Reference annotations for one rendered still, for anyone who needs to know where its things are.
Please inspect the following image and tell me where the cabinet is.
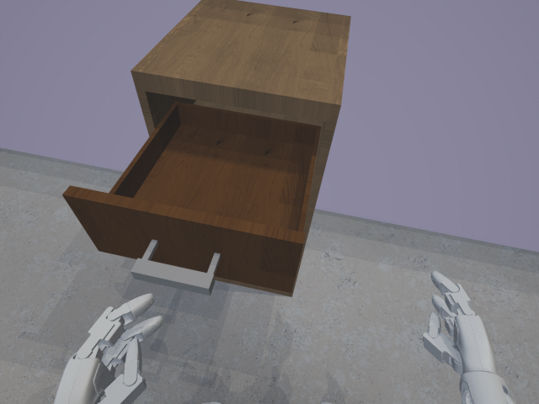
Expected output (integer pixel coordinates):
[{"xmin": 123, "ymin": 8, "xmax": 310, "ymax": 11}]
[{"xmin": 131, "ymin": 0, "xmax": 351, "ymax": 297}]

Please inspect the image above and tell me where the robot right hand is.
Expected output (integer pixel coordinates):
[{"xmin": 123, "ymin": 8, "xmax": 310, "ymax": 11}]
[{"xmin": 423, "ymin": 271, "xmax": 498, "ymax": 376}]

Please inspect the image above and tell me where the handle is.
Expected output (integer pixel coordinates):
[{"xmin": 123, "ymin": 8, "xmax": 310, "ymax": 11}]
[{"xmin": 131, "ymin": 239, "xmax": 221, "ymax": 295}]

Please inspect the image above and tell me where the drawer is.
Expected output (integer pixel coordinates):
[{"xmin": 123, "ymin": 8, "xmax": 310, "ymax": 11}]
[{"xmin": 62, "ymin": 102, "xmax": 322, "ymax": 293}]

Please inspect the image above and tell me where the right robot forearm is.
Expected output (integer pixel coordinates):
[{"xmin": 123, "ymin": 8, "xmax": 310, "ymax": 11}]
[{"xmin": 460, "ymin": 370, "xmax": 515, "ymax": 404}]

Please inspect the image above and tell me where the robot left hand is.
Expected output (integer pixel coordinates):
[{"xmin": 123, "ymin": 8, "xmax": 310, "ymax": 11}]
[{"xmin": 54, "ymin": 294, "xmax": 163, "ymax": 404}]

